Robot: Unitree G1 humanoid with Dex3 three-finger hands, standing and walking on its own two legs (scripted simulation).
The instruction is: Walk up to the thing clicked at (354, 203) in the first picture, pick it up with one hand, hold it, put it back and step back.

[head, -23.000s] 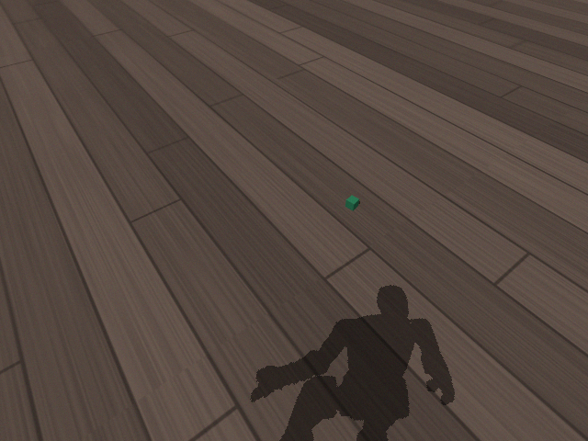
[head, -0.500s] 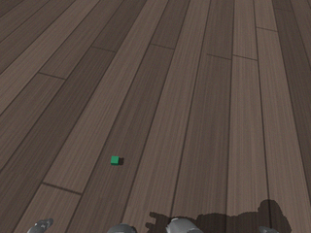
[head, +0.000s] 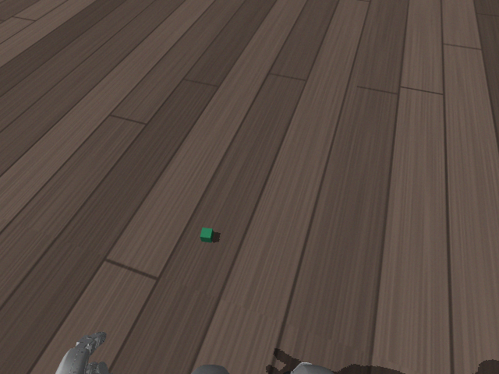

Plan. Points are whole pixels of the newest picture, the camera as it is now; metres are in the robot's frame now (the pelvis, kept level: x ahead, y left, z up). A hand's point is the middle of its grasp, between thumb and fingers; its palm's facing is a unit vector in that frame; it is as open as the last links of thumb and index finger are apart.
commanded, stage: walk up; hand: left
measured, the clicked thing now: (207, 235) +0.71 +0.23 -0.74
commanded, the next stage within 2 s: stand in 1.48 s
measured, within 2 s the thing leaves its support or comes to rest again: neither
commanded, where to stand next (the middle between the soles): +0.35 +0.03 m, yaw -4 degrees
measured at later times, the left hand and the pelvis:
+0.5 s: hand out of the picture -0.04 +0.25 -0.14, palm faces +0.05 -0.92 -0.39, open 7.4 cm; pelvis -0.06 -0.02 +0.00, yaw +1 degrees
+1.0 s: hand out of the picture +0.05 +0.27 -0.14, palm faces +0.00 -0.92 -0.39, open 7.4 cm; pelvis -0.03 +0.00 +0.00, yaw +0 degrees
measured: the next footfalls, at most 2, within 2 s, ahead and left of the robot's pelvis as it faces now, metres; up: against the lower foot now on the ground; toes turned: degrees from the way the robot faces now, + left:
left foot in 0.08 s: +0.01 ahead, +0.13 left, +0.00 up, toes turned +1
right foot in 0.38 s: +0.02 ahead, -0.13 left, +0.00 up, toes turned -1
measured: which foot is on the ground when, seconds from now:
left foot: up 0.00-0.06, down 0.08-1.00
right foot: down 0.00-0.10, up 0.12-0.36, down 0.38-1.00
